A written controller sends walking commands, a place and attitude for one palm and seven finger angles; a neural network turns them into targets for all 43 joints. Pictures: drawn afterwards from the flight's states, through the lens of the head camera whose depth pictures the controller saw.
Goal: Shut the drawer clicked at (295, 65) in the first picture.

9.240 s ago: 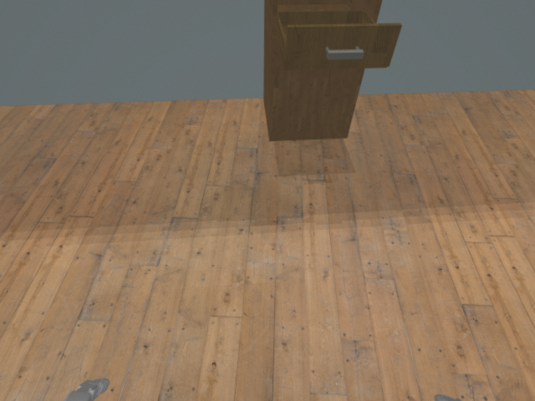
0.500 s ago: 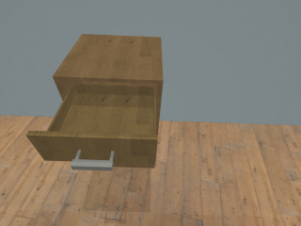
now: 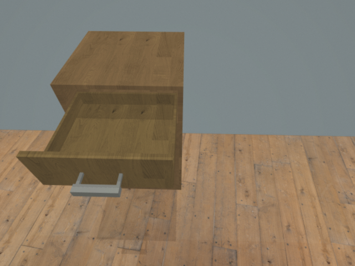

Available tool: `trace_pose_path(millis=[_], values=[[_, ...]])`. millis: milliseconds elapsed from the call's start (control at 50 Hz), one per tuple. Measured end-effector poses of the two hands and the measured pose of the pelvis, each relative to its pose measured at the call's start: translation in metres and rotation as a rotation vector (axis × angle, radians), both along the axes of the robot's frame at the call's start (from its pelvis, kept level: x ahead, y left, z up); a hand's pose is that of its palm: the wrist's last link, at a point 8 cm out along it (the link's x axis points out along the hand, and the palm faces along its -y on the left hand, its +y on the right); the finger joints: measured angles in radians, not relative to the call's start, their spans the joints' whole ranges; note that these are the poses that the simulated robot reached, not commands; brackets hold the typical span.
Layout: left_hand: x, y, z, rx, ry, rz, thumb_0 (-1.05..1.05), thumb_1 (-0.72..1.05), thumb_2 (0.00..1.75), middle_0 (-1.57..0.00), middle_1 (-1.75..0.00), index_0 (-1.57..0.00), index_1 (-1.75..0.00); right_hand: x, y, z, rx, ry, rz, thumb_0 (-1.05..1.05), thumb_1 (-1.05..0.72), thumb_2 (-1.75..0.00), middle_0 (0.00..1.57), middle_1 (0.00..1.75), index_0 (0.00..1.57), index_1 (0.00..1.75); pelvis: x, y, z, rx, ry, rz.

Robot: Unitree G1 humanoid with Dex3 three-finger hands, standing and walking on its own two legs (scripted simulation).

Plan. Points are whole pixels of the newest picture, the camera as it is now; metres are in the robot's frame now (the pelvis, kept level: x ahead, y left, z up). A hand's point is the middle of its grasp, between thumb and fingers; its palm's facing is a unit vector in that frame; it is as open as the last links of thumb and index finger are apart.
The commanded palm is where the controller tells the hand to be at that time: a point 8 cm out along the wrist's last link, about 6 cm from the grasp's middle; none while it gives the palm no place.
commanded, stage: come to a stop and stand still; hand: left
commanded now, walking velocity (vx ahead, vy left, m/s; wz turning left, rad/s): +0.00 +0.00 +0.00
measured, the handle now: (98, 183) +0.34 +0.25 -0.09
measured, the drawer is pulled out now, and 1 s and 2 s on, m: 0.30 0.30 0.30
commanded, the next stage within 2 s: look again from close up in 0.06 s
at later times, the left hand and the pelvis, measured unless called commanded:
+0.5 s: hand out of the picture +0.02 +0.23 -0.18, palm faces +0.00 -0.97 -0.25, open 7.4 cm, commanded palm none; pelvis +0.00 +0.04 +0.00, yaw -1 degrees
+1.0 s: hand out of the picture -0.01 +0.26 -0.18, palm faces -0.05 -0.98 -0.19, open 7.4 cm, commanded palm none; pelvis +0.00 +0.09 +0.00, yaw -2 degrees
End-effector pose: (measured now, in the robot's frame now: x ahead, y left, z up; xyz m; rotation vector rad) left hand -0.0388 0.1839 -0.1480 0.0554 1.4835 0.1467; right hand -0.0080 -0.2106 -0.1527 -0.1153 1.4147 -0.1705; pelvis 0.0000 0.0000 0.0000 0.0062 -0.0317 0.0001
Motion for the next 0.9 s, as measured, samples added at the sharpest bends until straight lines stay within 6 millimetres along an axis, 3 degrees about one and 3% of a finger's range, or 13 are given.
trace_pose_path(millis=[80,180,320,440,540,640,740,900], values=[[0.007,-0.004,-0.001,-0.012,-0.020,-0.008,0.01,0.91,0.90,-0.20,-0.30,-0.20,-0.30,0.004,-0.004,0.005,-0.017,-0.016,0.006,0.01,-0.92,-0.90,0.20,0.30,0.19,0.30,0.000,-0.001,0.002,0.004,-0.004,-0.006],[0.007,0.006,0.002,0.009,-0.024,-0.026,0.01,0.91,0.90,-0.20,-0.30,-0.20,-0.30,-0.004,-0.001,0.005,-0.005,-0.004,0.008,0.01,-0.93,-0.90,0.20,0.30,0.19,0.30,-0.003,-0.001,0.003,0.003,0.000,-0.006],[0.013,0.047,0.009,0.103,-0.053,-0.068,0.01,0.90,0.90,-0.20,-0.30,-0.20,-0.30,-0.009,0.005,-0.004,0.009,-0.015,-0.006,0.01,-0.92,-0.90,0.20,0.30,0.20,0.30,-0.008,0.014,-0.004,-0.025,0.029,-0.016],[0.036,0.083,0.006,0.135,-0.100,-0.082,0.00,0.90,0.90,-0.20,-0.30,-0.20,-0.30,-0.001,0.020,-0.001,-0.008,-0.039,-0.003,0.01,-0.91,-0.90,0.20,0.30,0.19,0.30,-0.002,0.030,-0.006,-0.025,0.025,-0.006],[0.061,0.098,0.007,0.123,-0.171,-0.095,0.00,0.90,0.90,-0.20,-0.30,-0.20,-0.30,0.006,0.035,0.004,-0.019,-0.058,0.020,0.01,-0.92,-0.90,0.20,0.30,0.20,0.30,-0.003,0.047,-0.003,-0.017,0.017,-0.019],[0.073,0.105,0.008,0.100,-0.199,-0.115,0.00,0.90,0.90,-0.20,-0.30,-0.20,-0.30,0.009,0.047,0.007,-0.025,-0.074,0.024,0.01,-0.92,-0.90,0.20,0.30,0.20,0.30,-0.006,0.062,-0.001,-0.014,0.013,-0.027],[0.070,0.114,0.006,0.087,-0.182,-0.124,0.00,0.91,0.90,-0.20,-0.30,-0.20,-0.30,0.008,0.058,0.010,-0.030,-0.078,0.021,0.01,-0.92,-0.90,0.20,0.30,0.20,0.30,-0.007,0.074,0.000,-0.011,0.013,-0.033],[0.046,0.126,0.002,0.070,-0.106,-0.121,0.00,0.91,0.90,-0.20,-0.30,-0.20,-0.30,0.000,0.072,0.011,-0.028,-0.052,0.014,0.01,-0.91,-0.90,0.20,0.30,0.20,0.30,-0.006,0.087,0.000,-0.007,0.011,-0.036]])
